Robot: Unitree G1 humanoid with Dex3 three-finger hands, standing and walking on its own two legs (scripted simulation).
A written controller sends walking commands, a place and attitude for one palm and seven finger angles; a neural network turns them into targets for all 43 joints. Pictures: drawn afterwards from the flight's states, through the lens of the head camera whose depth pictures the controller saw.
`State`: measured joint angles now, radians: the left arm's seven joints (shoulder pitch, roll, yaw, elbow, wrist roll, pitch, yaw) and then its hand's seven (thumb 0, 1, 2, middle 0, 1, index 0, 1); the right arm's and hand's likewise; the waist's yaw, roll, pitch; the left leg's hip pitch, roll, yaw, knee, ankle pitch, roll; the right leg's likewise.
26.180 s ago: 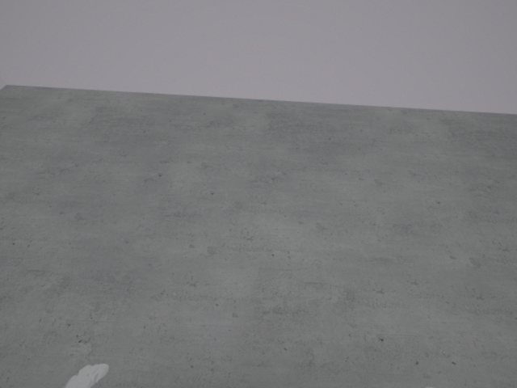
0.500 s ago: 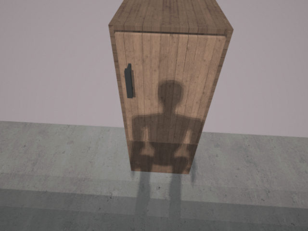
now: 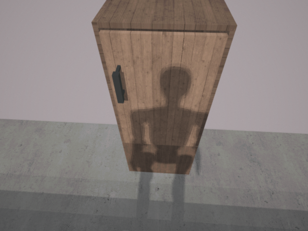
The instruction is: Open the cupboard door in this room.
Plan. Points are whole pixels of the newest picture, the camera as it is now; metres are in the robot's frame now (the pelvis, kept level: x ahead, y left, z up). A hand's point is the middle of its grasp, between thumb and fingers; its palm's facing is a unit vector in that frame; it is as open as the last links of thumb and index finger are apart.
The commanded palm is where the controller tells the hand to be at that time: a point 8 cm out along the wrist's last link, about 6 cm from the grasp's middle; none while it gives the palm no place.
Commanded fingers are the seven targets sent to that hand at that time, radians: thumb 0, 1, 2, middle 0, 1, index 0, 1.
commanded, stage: come to a stop and stand still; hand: left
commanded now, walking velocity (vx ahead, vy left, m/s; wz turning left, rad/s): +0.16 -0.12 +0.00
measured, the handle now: (119, 84) +0.56 +0.16 +0.06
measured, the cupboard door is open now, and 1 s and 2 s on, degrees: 0 0 0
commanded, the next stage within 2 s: look again from close up in 1.28 s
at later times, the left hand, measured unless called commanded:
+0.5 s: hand out of the picture +0.09 +0.20 -0.17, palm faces -0.01 -0.94 -0.34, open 7.3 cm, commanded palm none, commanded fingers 0.00 0.90 0.90 -0.20 -0.30 -0.20 -0.30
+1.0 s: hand out of the picture +0.03 +0.17 -0.18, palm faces +0.03 -0.98 -0.19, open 7.3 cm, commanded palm none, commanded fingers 0.00 0.90 0.90 -0.20 -0.30 -0.20 -0.30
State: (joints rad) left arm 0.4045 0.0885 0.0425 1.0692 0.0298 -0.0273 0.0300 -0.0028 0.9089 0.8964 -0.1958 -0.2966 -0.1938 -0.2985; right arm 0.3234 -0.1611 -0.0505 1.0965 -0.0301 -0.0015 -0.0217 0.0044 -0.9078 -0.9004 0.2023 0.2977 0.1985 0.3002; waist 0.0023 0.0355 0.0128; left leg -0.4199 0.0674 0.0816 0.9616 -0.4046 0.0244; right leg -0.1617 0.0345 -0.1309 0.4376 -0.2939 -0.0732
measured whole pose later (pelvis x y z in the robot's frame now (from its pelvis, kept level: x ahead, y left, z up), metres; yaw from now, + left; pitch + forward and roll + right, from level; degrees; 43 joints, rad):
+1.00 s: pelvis +0.02 -0.01 +0.00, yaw -2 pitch -1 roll +0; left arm 0.27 0.17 0.03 1.07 0.02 0.03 0.03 0.00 0.92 0.90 -0.20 -0.30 -0.20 -0.30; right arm 0.26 -0.15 -0.02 1.09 -0.02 0.01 -0.02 0.00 -0.91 -0.90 0.20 0.30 0.20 0.30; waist 0.03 -0.03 0.03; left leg -0.17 0.02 0.07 0.48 -0.29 0.01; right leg -0.20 -0.06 -0.06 0.48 -0.25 0.03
